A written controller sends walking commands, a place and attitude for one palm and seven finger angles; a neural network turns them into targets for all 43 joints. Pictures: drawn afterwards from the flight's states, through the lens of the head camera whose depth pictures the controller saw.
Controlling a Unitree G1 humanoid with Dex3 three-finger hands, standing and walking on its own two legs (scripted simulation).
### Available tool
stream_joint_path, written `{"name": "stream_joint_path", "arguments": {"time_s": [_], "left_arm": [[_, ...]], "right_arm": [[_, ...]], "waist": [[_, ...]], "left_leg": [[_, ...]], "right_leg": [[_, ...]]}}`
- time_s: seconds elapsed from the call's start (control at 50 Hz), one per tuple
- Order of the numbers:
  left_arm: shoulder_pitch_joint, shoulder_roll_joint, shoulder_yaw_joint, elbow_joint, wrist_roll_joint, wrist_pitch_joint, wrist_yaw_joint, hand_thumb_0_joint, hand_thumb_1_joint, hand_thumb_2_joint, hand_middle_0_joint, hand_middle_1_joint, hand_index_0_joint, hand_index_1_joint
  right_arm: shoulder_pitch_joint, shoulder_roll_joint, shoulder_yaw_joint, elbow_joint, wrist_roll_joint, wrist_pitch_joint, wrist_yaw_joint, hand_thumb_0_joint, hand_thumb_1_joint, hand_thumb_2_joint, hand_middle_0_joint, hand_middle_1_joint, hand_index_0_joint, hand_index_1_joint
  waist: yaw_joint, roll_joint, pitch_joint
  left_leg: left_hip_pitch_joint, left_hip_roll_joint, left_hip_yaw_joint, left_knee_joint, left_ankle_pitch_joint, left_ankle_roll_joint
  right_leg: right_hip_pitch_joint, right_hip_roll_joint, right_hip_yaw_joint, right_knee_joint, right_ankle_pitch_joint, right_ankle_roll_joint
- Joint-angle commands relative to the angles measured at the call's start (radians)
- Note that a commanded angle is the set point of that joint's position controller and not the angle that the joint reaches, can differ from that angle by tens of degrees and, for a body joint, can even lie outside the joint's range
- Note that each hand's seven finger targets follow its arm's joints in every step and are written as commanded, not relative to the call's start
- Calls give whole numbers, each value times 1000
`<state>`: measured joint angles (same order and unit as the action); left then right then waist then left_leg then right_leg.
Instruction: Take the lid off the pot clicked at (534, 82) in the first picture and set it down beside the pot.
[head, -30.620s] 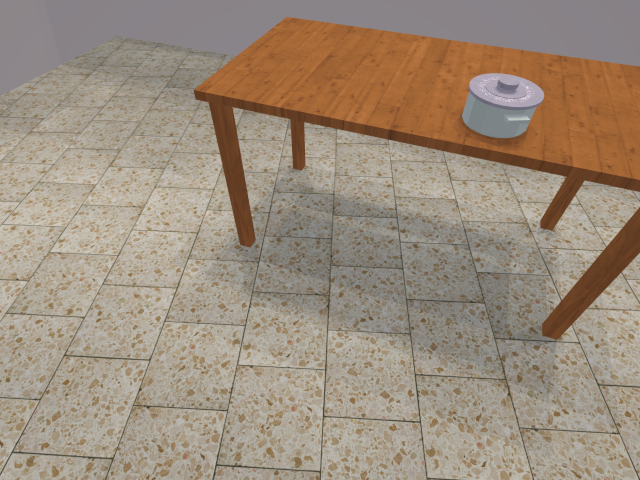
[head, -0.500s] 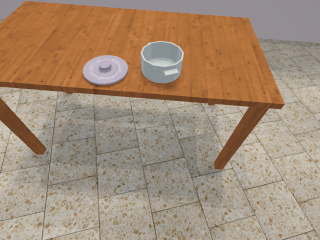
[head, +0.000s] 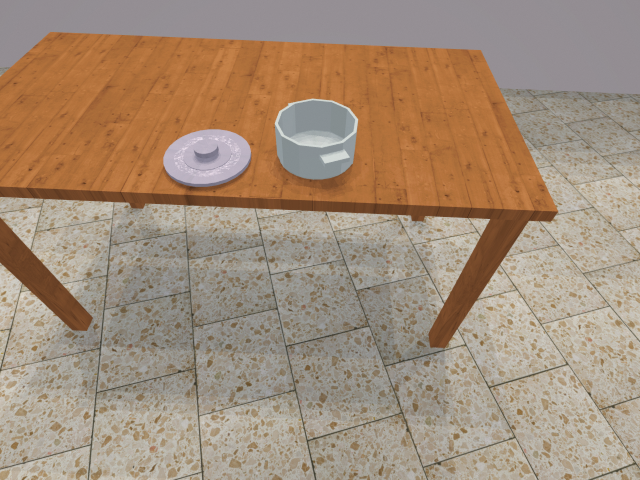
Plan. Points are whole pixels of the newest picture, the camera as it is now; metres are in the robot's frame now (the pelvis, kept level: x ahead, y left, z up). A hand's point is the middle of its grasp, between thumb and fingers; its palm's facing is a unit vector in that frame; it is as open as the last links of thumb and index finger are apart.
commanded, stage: let the arm hang, fingers relaxed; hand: left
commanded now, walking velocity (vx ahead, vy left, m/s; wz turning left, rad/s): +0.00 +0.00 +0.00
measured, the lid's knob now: (206, 148) +0.72 +0.27 -0.03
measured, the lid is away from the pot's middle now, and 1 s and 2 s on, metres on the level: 0.23 0.23 0.23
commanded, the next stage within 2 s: look to check the result in 0.94 s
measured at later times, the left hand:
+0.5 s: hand out of the picture +0.00 +0.16 -0.18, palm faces +0.03 -0.98 -0.18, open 7.3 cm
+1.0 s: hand out of the picture +0.00 +0.16 -0.18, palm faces +0.02 -0.98 -0.19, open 7.3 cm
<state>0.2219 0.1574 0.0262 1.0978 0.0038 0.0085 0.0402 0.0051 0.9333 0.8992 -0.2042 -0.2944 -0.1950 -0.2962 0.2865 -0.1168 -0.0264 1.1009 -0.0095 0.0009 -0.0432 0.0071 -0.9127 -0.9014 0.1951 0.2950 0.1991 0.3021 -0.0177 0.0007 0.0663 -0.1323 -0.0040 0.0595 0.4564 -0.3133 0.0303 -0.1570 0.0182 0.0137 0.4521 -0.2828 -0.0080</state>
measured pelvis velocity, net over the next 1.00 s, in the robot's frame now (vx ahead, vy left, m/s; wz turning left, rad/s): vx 0.00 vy -0.01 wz -0.02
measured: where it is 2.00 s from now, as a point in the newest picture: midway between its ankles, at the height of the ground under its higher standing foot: outside the picture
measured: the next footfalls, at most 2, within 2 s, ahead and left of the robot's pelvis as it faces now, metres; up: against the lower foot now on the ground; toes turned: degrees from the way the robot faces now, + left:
none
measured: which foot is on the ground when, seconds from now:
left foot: down 0.00-1.00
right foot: down 0.00-1.00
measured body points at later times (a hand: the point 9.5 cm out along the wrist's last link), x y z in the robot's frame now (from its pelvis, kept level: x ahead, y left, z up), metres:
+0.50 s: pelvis +0.00 +0.00 +0.00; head +0.03 +0.00 +0.45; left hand +0.00 +0.22 -0.16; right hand -0.02 -0.21 -0.16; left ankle -0.04 +0.10 -0.74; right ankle -0.03 -0.12 -0.74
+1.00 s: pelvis +0.00 -0.01 +0.00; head +0.03 +0.00 +0.45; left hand +0.00 +0.21 -0.16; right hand -0.02 -0.21 -0.16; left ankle -0.04 +0.10 -0.74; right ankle -0.03 -0.12 -0.74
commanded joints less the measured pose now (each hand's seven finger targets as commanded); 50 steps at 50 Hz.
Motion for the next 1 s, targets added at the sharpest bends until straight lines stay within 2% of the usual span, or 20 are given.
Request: {"name": "stream_joint_path", "arguments": {"time_s": [0.0, 0.06, 0.14, 0.16, 0.2, 0.28, 0.34, 0.4, 0.48, 0.54, 0.68, 0.74, 0.76, 0.92, 0.94, 0.98], "left_arm": [[71, 73, 6, -28, 1, -17, 5, 0, 900, 900, -200, -300, -200, -300], [73, 71, 6, -23, 2, -17, 6, 0, 900, 900, -200, -300, -200, -300], [80, 72, 6, -17, 0, -19, 4, 0, 900, 900, -200, -300, -200, -300], [77, 66, 6, -18, 2, -18, 6, 0, 900, 900, -200, -300, -200, -300], [85, 64, 5, -12, 2, -18, 4, 0, 900, 900, -200, -300, -200, -300], [88, 62, 4, -7, 2, -18, 5, 0, 900, 900, -200, -300, -200, -300], [93, 57, 5, -4, 1, -19, 5, 0, 900, 900, -200, -300, -200, -300], [95, 54, 4, -3, 3, -20, 6, 0, 900, 900, -200, -300, -200, -300], [96, 54, 4, -2, 3, -19, 6, 0, 900, 900, -200, -300, -200, -300], [100, 52, 6, 2, 2, -20, 6, 0, 900, 900, -200, -300, -200, -300], [100, 50, 6, -1, 2, -19, 7, 0, 900, 900, -200, -300, -200, -300], [102, 54, 6, -2, 1, -22, 7, 0, 900, 900, -200, -300, -200, -300], [99, 52, 7, -3, 4, -21, 8, 0, 900, 900, -200, -300, -200, -300], [103, 56, 8, -4, 1, -24, 8, 0, 900, 900, -200, -300, -200, -300], [105, 58, 9, -3, 1, -25, 8, 0, 900, 900, -200, -300, -200, -300], [99, 57, 8, -6, 2, -23, 9, 0, 900, 900, -200, -300, -200, -300]], "right_arm": [[80, -94, -21, -24, 1, -8, -6, 0, -900, -900, 200, 300, 200, 300], [77, -92, -21, -21, 2, -6, -6, 0, -900, -900, 200, 300, 200, 300], [85, -93, -19, -16, 2, -10, -7, 0, -900, -900, 200, 300, 200, 300], [84, -87, -20, -18, 3, -8, -7, 0, -900, -900, 200, 300, 200, 300], [84, -90, -19, -14, 2, -11, -7, 0, -900, -900, 200, 300, 200, 300], [84, -86, -18, -10, 3, -9, -8, 0, -900, -900, 200, 300, 200, 300], [88, -88, -19, -9, 2, -11, -8, 0, -900, -900, 200, 300, 200, 300], [90, -84, -19, -9, 3, -10, -8, 0, -900, -900, 200, 300, 200, 300], [93, -83, -17, -6, 3, -10, -8, 0, -900, -900, 200, 300, 200, 300], [92, -82, -18, -5, 3, -12, -10, 0, -900, -900, 200, 300, 200, 300], [95, -79, -17, -1, 3, -12, -10, 0, -900, -900, 200, 300, 200, 300], [96, -80, -18, -3, 4, -11, -9, 0, -900, -900, 200, 300, 200, 300], [95, -75, -19, -3, 5, -10, -8, 0, -900, -900, 200, 300, 200, 300], [94, -76, -18, -1, 3, -12, -9, 0, -900, -900, 200, 300, 200, 300], [94, -78, -19, -2, 4, -13, -10, 0, -900, -900, 200, 300, 200, 300], [94, -76, -19, 1, 4, -10, -9, 0, -900, -900, 200, 300, 200, 300]], "waist": [[3, 4, -18], [1, 5, 4], [1, 22, -21], [0, 14, 0], [2, 16, -19], [1, 20, 9], [0, 15, -10], [-1, 0, 1], [-1, 20, 8], [1, 20, -9], [2, 16, 1], [0, -5, -6], [0, 0, 11], [0, 14, -19], [0, 1, -28], [-1, 12, -1]], "left_leg": [[8, 112, -82, -61, 279, 26], [9, 111, -82, -66, 261, 25], [20, 117, -82, -66, 288, 28], [13, 116, -88, -70, 271, 29], [22, 118, -85, -70, 277, 31], [13, 117, -84, -74, 260, 29], [24, 118, -82, -74, 264, 29], [14, 117, -83, -75, 251, 29], [16, 121, -85, -80, 251, 30], [27, 120, -80, -71, 282, 30], [23, 121, -81, -78, 268, 30], [23, 116, -74, -69, 268, 26], [15, 115, -74, -72, 256, 25], [33, 116, -70, -65, 285, 23], [40, 116, -66, -59, 299, 22], [29, 116, -67, -66, 279, 21]], "right_leg": [[-18, -90, 63, -53, 291, -39], [-37, -86, 66, -54, 276, -39], [-20, -87, 62, -51, 288, -38], [-35, -82, 65, -52, 270, -38], [-26, -85, 64, -54, 274, -37], [-41, -84, 65, -58, 263, -37], [-35, -83, 67, -56, 270, -37], [-37, -83, 69, -60, 264, -37], [-47, -79, 65, -56, 251, -37], [-37, -82, 66, -52, 279, -36], [-45, -81, 65, -51, 266, -37], [-34, -86, 73, -57, 292, -38], [-46, -83, 74, -56, 281, -39], [-30, -86, 80, -54, 315, -41], [-25, -88, 78, -52, 332, -41], [-39, -85, 79, -56, 313, -40]]}}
